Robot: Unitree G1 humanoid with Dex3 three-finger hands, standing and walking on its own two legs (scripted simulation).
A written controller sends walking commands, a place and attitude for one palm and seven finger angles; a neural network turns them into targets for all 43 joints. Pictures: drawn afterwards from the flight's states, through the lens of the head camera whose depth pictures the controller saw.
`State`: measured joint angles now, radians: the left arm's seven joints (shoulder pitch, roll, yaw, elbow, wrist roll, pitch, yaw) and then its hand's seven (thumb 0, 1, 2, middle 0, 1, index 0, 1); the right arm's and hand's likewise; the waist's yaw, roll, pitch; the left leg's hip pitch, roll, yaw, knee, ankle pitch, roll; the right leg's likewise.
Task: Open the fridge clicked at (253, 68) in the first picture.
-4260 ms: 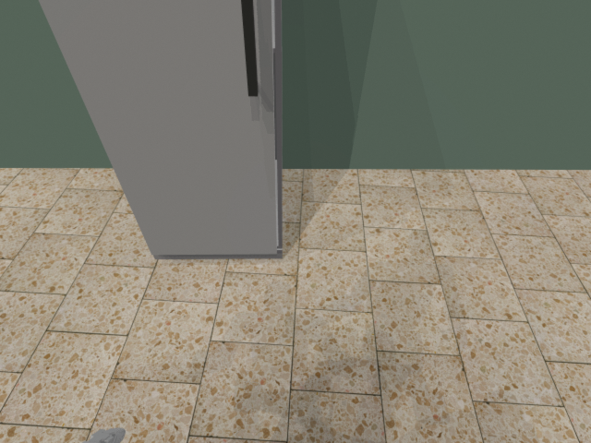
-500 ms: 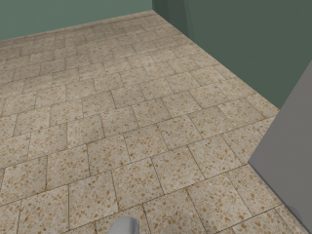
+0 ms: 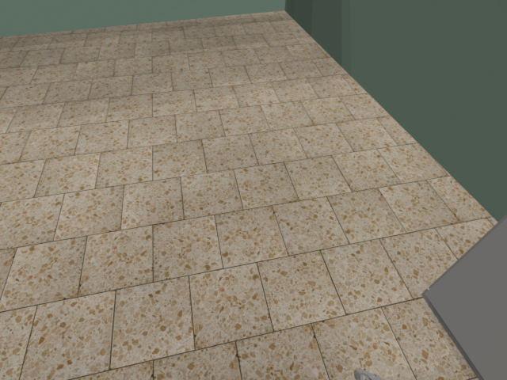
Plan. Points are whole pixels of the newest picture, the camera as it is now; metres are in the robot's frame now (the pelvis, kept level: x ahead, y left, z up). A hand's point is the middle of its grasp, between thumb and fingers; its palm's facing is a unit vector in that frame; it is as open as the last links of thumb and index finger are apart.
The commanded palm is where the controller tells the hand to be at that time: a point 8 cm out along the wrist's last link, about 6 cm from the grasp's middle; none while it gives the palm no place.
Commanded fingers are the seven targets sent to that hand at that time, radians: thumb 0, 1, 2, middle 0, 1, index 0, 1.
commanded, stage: turn to face it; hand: right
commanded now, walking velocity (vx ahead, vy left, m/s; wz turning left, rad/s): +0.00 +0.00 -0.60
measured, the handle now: out of the picture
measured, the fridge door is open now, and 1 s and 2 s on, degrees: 0 0 0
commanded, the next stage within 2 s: take the last steps up to it in 1.94 s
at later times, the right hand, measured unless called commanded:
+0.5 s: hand out of the picture -0.01 -0.30 -0.17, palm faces +0.32 +0.92 -0.24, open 7.4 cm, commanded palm none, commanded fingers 0.00 -0.90 -0.90 0.20 0.30 0.20 0.30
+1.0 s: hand out of the picture -0.07 -0.21 -0.14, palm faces +0.55 +0.77 -0.32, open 7.3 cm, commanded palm none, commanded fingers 0.00 -0.90 -0.90 0.20 0.30 0.20 0.30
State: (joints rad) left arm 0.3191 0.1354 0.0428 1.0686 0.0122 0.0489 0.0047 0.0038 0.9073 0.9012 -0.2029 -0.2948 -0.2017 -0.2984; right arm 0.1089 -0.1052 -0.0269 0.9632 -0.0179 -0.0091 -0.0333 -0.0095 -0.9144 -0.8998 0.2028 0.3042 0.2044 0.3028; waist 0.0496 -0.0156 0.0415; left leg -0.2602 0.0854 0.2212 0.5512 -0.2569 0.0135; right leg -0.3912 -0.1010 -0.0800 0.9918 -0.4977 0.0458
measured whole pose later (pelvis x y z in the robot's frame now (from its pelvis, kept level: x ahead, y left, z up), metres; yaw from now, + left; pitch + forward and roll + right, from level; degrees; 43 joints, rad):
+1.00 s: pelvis -0.03 +0.02 +0.01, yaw -33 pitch +1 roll +0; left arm 0.25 0.26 0.11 0.93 0.03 0.08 -0.01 0.00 0.90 0.90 -0.21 -0.30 -0.20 -0.30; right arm 0.20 -0.21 -0.06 0.90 -0.01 0.05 -0.04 0.00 -0.91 -0.90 0.20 0.30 0.20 0.30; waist 0.03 -0.06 0.02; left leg -0.21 -0.01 0.01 0.47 -0.28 0.02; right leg -0.49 0.15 0.15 0.77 -0.34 0.02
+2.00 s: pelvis -0.07 +0.03 +0.00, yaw -63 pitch -2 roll +0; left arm 0.28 0.21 0.06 0.99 0.02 0.05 0.00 0.00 0.90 0.90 -0.21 -0.30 -0.21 -0.30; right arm 0.17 -0.17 -0.03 0.92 -0.01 0.02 -0.03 0.00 -0.91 -0.90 0.20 0.30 0.20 0.30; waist 0.04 -0.06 0.05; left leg -0.23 0.03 0.07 0.55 -0.27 0.01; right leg -0.32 0.06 0.07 0.64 -0.34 -0.01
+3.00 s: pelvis +0.00 -0.12 -0.02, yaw -62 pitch -1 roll +1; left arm 0.54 0.09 0.03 1.21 0.01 -0.03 0.03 0.00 0.90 0.90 -0.21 -0.30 -0.21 -0.30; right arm 0.10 -0.16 -0.05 1.01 -0.02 -0.06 0.01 0.00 -0.91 -0.90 0.20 0.30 0.20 0.30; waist 0.05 -0.01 0.09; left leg -0.44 0.02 0.16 0.65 -0.17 0.07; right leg -0.06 -0.10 -0.11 0.89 -0.53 0.01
